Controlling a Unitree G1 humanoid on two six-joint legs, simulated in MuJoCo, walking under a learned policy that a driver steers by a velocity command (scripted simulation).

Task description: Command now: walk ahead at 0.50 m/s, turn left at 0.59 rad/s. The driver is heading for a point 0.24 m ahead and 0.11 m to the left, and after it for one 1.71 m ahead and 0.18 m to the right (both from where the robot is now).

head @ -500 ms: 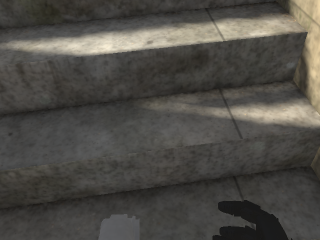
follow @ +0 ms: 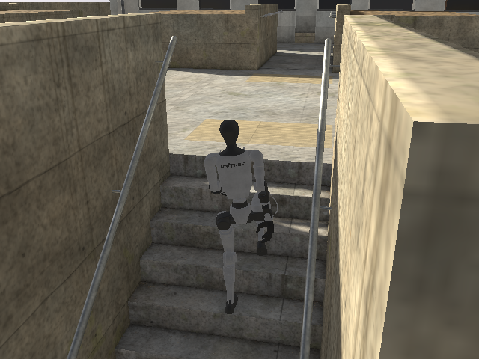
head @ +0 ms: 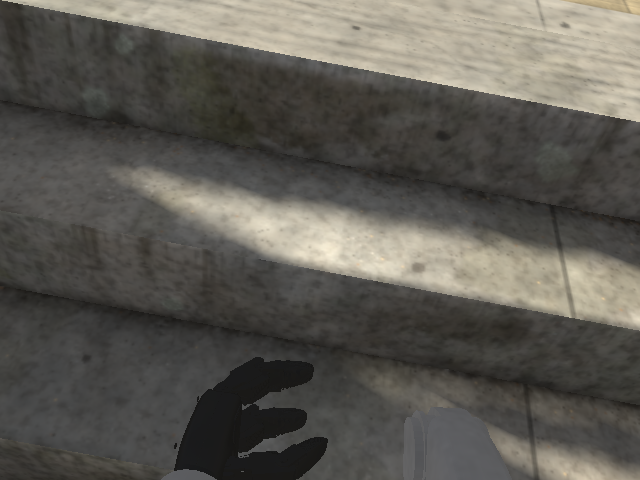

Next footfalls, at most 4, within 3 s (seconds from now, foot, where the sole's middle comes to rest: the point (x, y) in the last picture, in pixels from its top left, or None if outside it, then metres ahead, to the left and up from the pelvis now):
0.14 right None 0.25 -0.12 -0.59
0.62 left None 0.29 0.17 -0.59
1.02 right None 0.23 -0.11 -0.59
1.42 left None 0.26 0.11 -0.59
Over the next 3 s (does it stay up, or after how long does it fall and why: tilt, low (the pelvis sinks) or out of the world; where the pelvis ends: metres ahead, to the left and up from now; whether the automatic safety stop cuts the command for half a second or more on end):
stays up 0.86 -0.30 0.67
